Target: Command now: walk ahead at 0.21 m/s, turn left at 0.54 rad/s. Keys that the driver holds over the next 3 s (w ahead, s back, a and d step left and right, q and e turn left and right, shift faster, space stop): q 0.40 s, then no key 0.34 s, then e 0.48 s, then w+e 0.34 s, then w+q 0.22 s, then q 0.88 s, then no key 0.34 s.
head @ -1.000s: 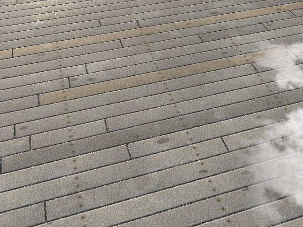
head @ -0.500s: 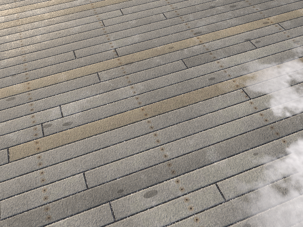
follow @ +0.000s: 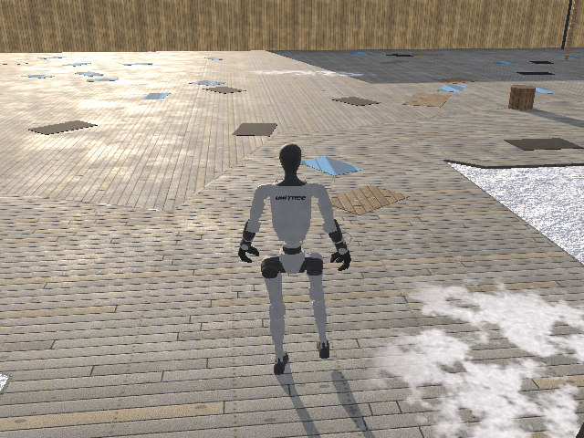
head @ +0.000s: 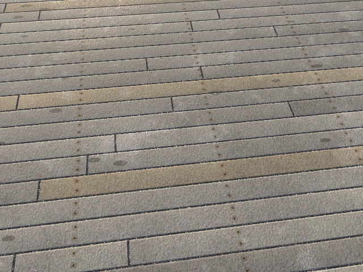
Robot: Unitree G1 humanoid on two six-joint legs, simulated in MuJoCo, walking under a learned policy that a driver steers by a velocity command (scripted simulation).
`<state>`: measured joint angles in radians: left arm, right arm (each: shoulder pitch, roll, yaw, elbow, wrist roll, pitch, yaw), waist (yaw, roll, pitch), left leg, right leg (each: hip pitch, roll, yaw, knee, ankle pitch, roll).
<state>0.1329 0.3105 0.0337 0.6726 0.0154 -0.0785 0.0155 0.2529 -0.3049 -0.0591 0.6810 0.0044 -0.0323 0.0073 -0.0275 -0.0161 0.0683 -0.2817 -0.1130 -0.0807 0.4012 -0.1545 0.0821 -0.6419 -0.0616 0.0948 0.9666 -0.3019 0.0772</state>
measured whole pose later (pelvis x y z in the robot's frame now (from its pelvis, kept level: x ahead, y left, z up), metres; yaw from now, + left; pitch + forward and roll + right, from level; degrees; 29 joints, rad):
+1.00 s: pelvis +0.11 -0.01 -0.01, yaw +16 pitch +0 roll +0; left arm 0.20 0.29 0.06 0.80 -0.01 0.03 0.02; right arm 0.12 -0.25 -0.05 0.73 -0.02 0.02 -0.04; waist 0.02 0.01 0.04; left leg -0.27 0.00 0.05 0.57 -0.30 0.02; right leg -0.27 -0.02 0.04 0.58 -0.31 0.02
